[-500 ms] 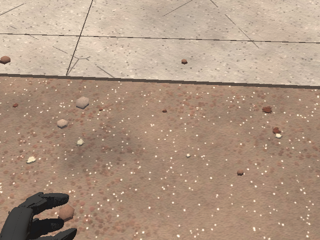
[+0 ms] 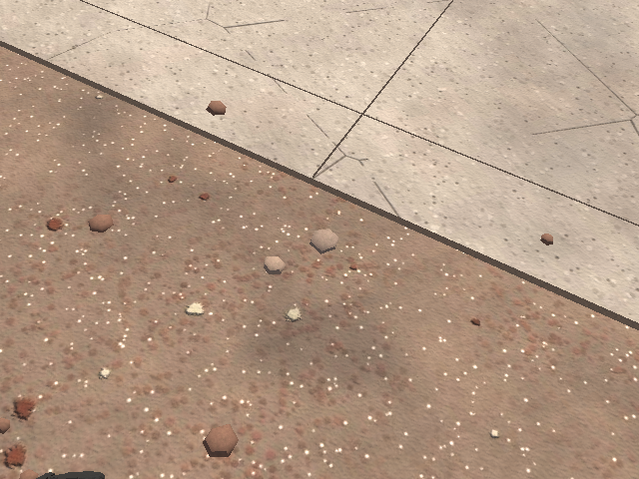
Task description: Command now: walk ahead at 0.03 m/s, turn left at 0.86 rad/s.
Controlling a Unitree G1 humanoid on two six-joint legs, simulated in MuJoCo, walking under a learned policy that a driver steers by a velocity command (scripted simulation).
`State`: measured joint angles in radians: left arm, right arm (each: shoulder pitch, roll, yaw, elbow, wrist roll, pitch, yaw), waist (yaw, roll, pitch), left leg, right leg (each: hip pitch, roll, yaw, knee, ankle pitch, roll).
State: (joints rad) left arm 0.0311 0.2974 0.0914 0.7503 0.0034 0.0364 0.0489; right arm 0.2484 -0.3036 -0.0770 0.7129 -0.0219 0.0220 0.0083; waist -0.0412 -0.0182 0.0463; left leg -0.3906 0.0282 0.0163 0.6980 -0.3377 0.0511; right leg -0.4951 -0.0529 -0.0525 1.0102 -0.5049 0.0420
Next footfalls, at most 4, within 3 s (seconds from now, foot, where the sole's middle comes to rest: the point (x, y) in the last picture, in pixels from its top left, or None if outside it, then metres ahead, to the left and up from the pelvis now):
0.44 right None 0.16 -0.11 -0.76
0.76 left None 0.02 0.12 -0.76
1.10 right None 0.26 -0.07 -0.76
1.56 left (153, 430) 0.56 0.29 -0.76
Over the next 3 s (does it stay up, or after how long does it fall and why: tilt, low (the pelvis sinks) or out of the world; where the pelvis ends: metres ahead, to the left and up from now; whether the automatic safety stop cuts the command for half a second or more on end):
stays up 1.70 0.25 0.00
